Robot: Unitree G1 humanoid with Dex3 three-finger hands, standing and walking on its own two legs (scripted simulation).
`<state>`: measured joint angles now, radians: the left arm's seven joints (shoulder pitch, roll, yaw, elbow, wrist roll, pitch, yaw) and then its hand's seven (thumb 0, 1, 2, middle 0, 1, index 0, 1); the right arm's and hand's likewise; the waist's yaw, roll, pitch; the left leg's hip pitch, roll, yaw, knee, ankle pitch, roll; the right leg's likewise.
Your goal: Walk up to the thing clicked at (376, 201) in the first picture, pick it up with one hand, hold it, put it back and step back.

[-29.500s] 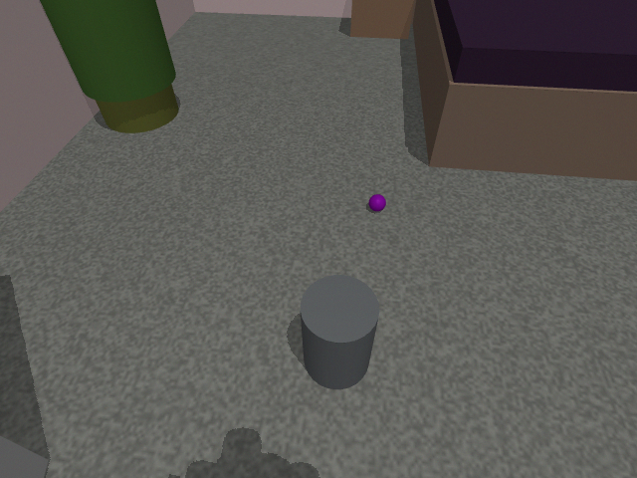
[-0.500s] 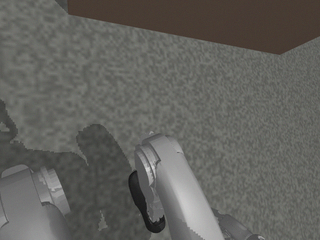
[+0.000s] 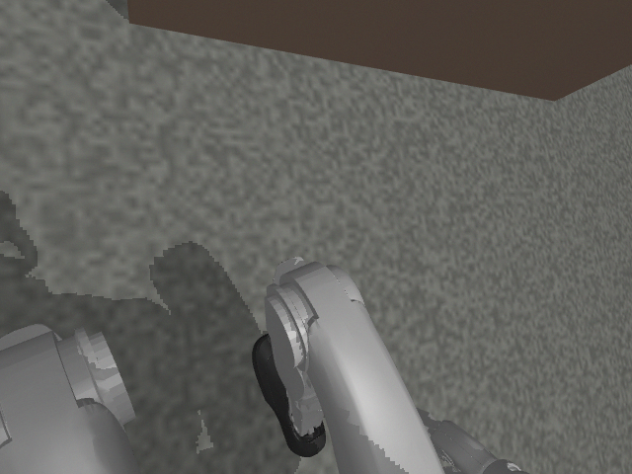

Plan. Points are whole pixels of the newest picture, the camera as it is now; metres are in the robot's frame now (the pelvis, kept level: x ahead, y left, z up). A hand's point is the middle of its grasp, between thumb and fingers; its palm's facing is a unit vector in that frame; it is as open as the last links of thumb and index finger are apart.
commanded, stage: close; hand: left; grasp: from above
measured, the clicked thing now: out of the picture +0.42 +0.35 -0.26
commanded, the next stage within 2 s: settle in 0.60 s
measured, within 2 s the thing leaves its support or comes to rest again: leaves its support in 1.02 s
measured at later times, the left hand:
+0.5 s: hand out of the picture +0.41 +0.34 -0.25, palm faces -0.42 -0.19 -0.89, open 9.1 cm
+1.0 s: hand out of the picture +0.41 +0.34 -0.24, palm faces -0.41 -0.19 -0.89, open 9.1 cm
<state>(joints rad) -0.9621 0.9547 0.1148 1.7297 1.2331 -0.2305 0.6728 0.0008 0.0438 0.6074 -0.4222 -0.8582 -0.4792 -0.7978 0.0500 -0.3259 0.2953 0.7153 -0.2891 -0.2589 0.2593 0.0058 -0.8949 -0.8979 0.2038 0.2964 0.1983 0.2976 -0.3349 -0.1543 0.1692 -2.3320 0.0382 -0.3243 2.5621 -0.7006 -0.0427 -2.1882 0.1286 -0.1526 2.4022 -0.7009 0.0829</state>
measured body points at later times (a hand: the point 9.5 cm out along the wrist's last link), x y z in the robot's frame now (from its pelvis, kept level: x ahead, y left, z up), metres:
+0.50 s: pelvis +0.00 +0.00 +0.00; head +0.25 +0.14 +0.34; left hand +0.43 +0.34 -0.20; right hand +0.08 -0.25 -0.06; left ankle +0.07 +0.14 -0.27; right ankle +0.11 -0.12 -0.27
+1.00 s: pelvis +0.00 +0.00 +0.00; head +0.25 +0.14 +0.34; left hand +0.43 +0.35 -0.19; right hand +0.07 -0.24 -0.06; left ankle +0.07 +0.14 -0.27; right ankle +0.11 -0.12 -0.27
